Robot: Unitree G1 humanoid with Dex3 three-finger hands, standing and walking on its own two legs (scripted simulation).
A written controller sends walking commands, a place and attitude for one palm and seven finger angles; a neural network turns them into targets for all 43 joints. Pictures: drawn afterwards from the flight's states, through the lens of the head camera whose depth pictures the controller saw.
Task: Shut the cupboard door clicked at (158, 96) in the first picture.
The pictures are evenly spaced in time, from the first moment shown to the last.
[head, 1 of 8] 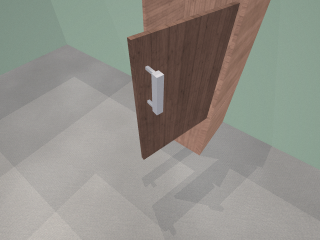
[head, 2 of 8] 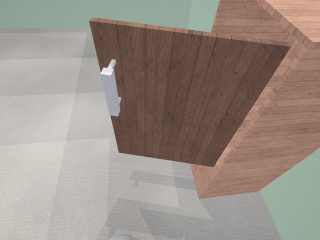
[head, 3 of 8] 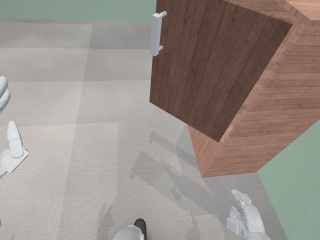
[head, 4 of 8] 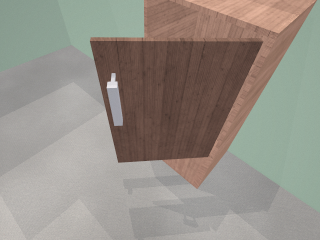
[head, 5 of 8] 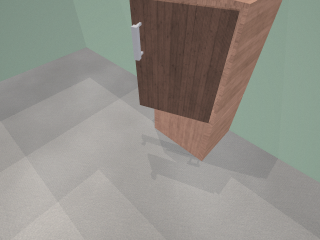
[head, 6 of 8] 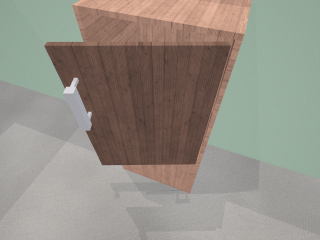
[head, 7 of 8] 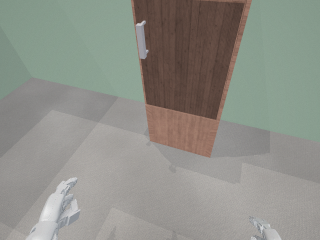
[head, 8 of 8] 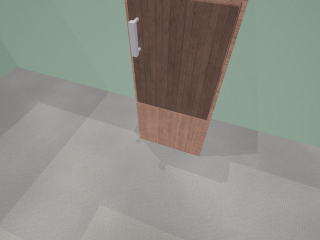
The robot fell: no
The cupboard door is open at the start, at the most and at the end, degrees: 75 75 0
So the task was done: yes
